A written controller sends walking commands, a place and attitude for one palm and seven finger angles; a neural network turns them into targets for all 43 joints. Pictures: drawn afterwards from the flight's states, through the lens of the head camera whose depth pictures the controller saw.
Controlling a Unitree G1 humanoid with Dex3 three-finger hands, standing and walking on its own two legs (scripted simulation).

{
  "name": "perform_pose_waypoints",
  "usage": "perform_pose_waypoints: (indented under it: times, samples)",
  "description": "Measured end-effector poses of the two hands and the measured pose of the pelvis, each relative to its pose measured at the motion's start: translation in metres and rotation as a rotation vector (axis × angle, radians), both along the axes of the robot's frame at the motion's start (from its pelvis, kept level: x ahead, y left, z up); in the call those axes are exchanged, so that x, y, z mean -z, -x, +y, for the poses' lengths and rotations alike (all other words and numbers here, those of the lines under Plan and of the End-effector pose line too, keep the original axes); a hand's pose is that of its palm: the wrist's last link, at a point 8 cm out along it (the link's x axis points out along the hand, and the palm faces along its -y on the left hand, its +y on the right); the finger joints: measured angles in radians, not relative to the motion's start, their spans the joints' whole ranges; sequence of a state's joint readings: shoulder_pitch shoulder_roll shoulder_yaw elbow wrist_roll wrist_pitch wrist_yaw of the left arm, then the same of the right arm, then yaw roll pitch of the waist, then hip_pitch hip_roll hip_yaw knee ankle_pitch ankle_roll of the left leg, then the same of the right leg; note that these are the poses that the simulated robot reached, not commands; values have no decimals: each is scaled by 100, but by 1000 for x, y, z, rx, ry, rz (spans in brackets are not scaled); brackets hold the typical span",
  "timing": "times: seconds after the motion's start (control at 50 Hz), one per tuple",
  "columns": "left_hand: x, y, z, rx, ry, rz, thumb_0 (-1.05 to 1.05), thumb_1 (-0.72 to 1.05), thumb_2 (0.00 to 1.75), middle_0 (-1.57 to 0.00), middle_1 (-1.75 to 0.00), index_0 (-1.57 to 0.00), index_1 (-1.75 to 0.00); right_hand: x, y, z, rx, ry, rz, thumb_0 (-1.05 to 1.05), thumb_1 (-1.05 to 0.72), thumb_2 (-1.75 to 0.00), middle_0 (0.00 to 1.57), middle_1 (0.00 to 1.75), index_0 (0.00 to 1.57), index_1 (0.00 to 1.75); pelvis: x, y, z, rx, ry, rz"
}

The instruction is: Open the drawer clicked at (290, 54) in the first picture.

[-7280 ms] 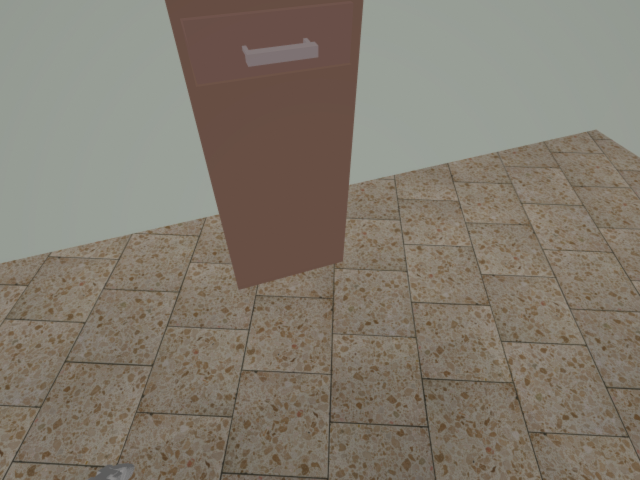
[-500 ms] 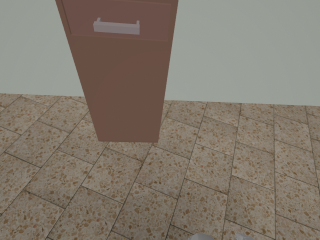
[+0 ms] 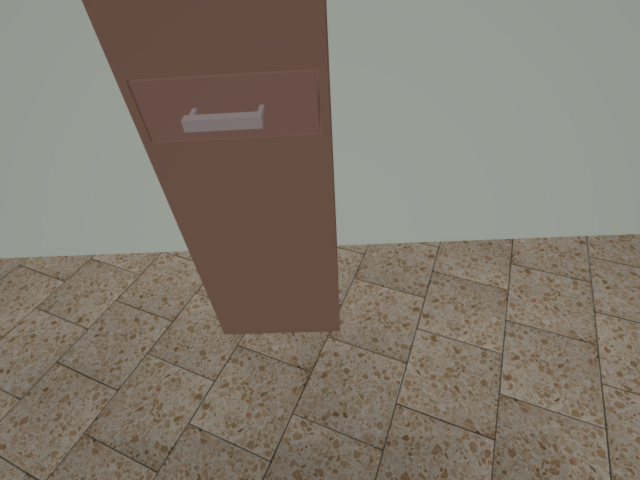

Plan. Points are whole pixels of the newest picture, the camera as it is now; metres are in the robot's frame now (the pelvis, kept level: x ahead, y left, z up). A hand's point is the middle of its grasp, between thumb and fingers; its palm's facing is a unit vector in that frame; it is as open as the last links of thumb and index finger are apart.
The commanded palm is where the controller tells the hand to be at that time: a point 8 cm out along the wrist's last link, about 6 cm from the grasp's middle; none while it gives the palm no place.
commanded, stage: take the last steps up to it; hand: left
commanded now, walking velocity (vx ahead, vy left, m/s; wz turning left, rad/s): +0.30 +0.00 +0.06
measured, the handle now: (225, 116) +0.78 +0.23 +0.11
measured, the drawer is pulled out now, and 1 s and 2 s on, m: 0.00 0.00 0.00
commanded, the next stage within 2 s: come to a stop and stand still in 0.66 s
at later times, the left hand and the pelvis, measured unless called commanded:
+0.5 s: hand out of the picture +0.05 +0.21 -0.19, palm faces +0.12 -0.99 -0.12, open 7.4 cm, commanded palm none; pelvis +0.15 +0.07 -0.01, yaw -1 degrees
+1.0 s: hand (235, 368) +0.36 +0.18 -0.17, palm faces -0.01 -0.98 -0.22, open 7.3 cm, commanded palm none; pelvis +0.25 +0.02 -0.01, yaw +0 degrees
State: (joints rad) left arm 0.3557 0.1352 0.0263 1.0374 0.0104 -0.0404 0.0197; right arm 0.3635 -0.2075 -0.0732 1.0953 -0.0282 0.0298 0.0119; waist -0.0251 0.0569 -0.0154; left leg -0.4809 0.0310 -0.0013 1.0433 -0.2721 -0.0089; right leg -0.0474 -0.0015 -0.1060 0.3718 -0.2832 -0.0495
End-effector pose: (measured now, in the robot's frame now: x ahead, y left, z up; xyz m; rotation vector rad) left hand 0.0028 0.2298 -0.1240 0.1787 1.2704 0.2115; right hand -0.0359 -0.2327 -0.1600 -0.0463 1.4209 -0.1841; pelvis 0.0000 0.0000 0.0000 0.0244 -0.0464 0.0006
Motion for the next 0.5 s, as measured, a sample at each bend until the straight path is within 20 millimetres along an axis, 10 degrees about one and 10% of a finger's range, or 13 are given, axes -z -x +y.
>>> perform_pose_waypoints:
  times: [0.16,0.3,0.4,0.5]
  samples:
    - [5,67,-24,-125,75,238,0,92,90,-20,-29,-20,-30,-2,-73,7,-70,2,-23,1,-91,-90,20,30,20,30,1,-36,7,-35,15,9]
    - [12,81,-33,-212,167,407,1,91,90,-20,-29,-20,-30,-5,-192,45,-173,14,-153,1,-92,-90,19,30,20,30,11,-81,33,-39,31,33]
    - [31,51,-9,-205,205,461,1,90,90,-20,-30,-20,-30,-5,-269,79,-198,46,-312,1,-91,-90,20,30,20,30,27,-116,60,-19,30,26]
    - [38,-45,35,-116,155,305,1,91,90,-20,-29,-20,-30,-20,-279,92,-103,56,-342,-1,-93,-90,20,30,20,30,14,-145,71,10,17,10]
